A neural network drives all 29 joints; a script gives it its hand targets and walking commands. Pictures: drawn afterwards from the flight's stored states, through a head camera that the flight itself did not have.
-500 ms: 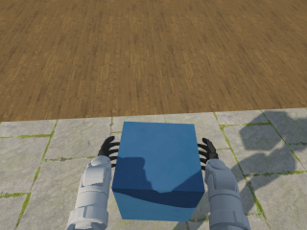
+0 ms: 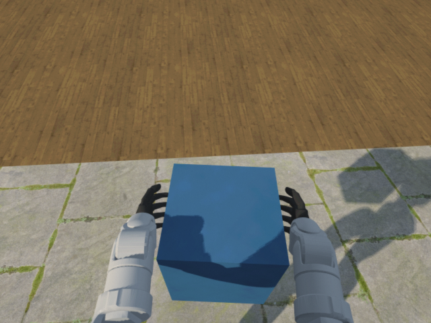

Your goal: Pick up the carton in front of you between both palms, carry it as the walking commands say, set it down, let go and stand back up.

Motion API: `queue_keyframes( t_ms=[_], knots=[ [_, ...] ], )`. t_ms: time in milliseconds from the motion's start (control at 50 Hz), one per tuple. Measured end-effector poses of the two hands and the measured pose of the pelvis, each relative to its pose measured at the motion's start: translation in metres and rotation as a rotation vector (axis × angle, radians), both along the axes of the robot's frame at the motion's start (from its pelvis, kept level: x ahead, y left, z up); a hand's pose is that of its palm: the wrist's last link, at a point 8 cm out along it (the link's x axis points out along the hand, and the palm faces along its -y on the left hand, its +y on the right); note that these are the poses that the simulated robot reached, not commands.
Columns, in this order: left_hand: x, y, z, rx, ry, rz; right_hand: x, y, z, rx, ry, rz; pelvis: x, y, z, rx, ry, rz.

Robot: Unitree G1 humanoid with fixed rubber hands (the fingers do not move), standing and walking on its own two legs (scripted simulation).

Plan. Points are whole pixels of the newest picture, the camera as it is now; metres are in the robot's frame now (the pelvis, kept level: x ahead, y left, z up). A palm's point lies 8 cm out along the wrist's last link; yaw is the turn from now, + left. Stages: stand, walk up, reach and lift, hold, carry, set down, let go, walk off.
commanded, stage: reach and lift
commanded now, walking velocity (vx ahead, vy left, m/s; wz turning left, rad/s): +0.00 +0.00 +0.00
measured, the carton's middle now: (220, 237) +0.30 +0.00 -0.04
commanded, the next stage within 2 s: hold in 0.34 s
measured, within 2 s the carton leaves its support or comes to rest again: neither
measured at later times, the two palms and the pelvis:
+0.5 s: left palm (143, 216) +0.29 +0.15 +0.05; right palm (302, 220) +0.29 -0.15 +0.05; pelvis +0.01 +0.00 +0.00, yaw +0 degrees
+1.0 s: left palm (142, 217) +0.29 +0.15 +0.05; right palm (302, 221) +0.29 -0.15 +0.05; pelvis +0.00 +0.00 +0.00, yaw +0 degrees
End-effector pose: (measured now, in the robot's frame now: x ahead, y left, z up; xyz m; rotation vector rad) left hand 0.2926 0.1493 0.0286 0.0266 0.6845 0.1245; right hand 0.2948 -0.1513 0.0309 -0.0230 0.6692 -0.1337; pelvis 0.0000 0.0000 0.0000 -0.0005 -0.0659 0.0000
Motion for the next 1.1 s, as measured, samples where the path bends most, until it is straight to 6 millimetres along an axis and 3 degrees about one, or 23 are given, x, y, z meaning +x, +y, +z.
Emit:
queue_keyframes(
  t_ms=[360, 520, 820, 1100],
  knots=[
    [-0.001, 0.000, 0.008, 0.010, -0.001, -0.004, -0.001, 0.000, 0.008, -0.010, -0.001, 0.010, 0.008, 0.000, 0.003, 0.000, -0.018, 0.001],
    [-0.006, 0.000, 0.024, 0.006, -0.033, -0.001, -0.005, 0.000, 0.024, -0.006, -0.032, 0.006, 0.005, -0.001, 0.004, 0.000, -0.041, 0.001],
    [-0.010, 0.000, 0.023, -0.006, -0.016, 0.006, -0.010, 0.000, 0.023, 0.007, -0.015, -0.003, -0.006, 0.000, 0.002, 0.000, -0.056, 0.000],
    [-0.006, 0.000, 0.023, -0.001, -0.016, 0.002, -0.006, 0.000, 0.023, 0.002, -0.016, 0.000, -0.002, 0.000, 0.002, 0.000, -0.053, 0.000]
  ],
)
